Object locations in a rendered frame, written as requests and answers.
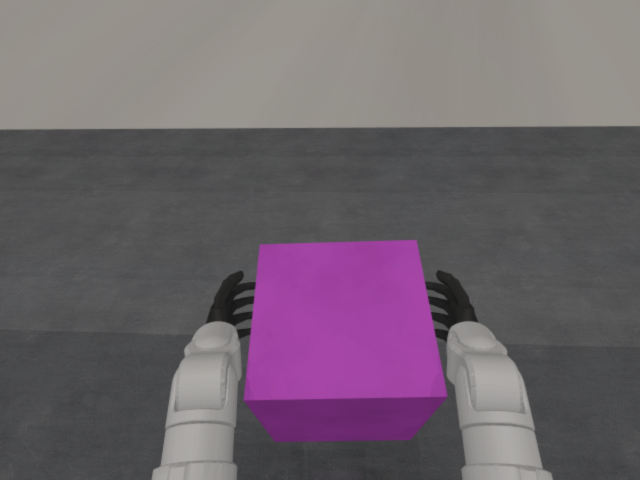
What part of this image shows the right robot hand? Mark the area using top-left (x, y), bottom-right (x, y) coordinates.
top-left (425, 270), bottom-right (478, 342)

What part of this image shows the robot left forearm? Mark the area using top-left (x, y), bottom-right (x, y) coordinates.
top-left (152, 321), bottom-right (242, 480)

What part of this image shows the carton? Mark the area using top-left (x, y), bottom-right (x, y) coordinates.
top-left (244, 240), bottom-right (448, 442)

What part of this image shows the robot right forearm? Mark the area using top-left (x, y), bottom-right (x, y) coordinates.
top-left (447, 321), bottom-right (553, 480)

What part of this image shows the left robot hand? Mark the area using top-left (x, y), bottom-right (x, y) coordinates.
top-left (206, 271), bottom-right (256, 339)

